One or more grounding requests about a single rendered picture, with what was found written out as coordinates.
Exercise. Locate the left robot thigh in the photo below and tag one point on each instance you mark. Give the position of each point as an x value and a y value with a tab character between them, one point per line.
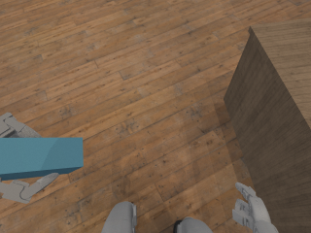
122	219

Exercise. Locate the robot thigh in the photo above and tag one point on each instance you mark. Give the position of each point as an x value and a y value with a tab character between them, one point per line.
192	225
122	219

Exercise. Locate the robot left hand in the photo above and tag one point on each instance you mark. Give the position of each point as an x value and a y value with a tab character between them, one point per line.
19	191

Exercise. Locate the sponge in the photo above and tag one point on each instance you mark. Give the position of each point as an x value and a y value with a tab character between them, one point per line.
24	158

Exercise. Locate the table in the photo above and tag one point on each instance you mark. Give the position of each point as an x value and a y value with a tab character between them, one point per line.
268	101

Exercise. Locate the robot right hand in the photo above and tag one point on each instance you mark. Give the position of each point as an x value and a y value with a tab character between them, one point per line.
249	213

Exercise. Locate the right robot thigh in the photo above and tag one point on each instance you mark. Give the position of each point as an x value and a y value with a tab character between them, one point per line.
192	225

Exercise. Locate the robot right forearm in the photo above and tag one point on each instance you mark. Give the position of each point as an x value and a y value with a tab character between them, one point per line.
264	227

